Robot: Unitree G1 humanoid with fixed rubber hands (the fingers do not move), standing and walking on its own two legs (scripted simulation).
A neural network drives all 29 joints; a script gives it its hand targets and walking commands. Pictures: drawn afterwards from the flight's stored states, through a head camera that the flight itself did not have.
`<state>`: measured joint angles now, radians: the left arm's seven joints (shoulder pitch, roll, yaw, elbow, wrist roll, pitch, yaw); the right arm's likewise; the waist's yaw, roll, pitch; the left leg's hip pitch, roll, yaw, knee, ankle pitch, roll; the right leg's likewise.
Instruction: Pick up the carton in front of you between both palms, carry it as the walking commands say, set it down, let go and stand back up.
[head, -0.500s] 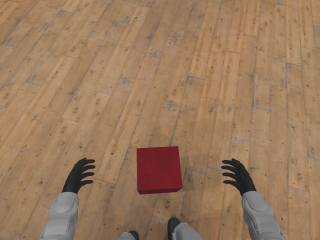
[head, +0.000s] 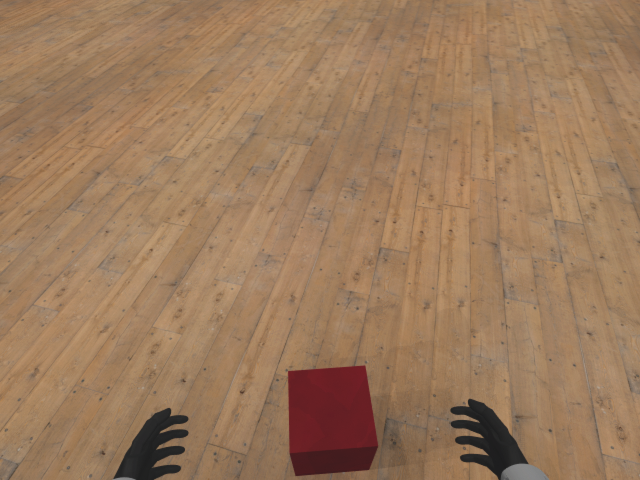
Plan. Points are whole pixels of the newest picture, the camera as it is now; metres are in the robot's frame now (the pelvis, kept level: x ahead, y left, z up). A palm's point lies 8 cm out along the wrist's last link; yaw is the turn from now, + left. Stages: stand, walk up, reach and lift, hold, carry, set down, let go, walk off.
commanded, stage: let go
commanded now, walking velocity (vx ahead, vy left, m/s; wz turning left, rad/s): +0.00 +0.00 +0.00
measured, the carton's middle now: (329, 421) +0.40 -0.03 -0.65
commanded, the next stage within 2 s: stand in 0.16 s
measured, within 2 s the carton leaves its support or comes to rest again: neither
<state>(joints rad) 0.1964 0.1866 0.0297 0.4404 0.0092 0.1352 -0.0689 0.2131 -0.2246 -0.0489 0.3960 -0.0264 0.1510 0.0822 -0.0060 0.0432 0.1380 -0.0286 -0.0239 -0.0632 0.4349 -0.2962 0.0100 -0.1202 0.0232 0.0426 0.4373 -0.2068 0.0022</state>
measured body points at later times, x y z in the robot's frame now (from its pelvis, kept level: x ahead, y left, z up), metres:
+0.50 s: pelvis +0.04 -0.02 -0.01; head +0.06 -0.02 +0.44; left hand +0.18 +0.28 -0.09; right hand +0.19 -0.30 -0.10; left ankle -0.03 +0.12 -0.74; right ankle +0.03 -0.12 -0.74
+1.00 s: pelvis +0.03 +0.01 +0.00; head +0.03 +0.01 +0.45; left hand +0.16 +0.31 -0.10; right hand +0.16 -0.29 -0.10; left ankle -0.03 +0.12 -0.74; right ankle +0.03 -0.12 -0.74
